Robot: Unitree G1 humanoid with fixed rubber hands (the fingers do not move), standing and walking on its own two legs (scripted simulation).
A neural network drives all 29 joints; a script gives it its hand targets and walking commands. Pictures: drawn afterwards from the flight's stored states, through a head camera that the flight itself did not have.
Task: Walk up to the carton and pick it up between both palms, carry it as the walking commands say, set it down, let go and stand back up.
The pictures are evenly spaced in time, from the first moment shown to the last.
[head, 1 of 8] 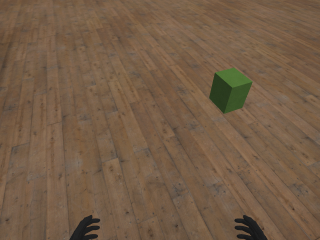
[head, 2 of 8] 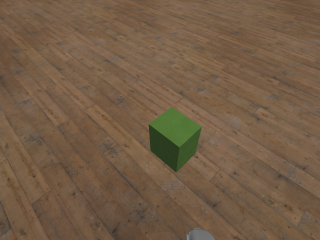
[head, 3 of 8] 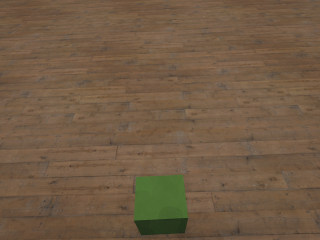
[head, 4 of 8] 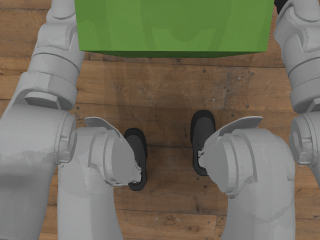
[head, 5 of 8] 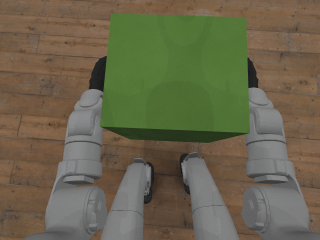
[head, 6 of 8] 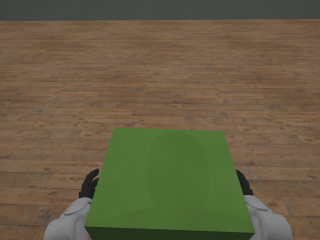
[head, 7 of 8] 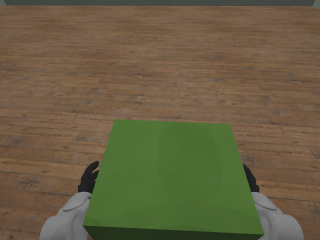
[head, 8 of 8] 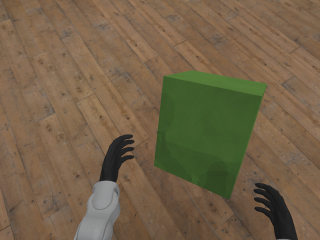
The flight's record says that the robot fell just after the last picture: yes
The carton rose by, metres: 0.69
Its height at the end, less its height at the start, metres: +0.28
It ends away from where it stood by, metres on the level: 3.97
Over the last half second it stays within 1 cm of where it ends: no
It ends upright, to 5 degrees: no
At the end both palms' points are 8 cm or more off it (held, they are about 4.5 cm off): yes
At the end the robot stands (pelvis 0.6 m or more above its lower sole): no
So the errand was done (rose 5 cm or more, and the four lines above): no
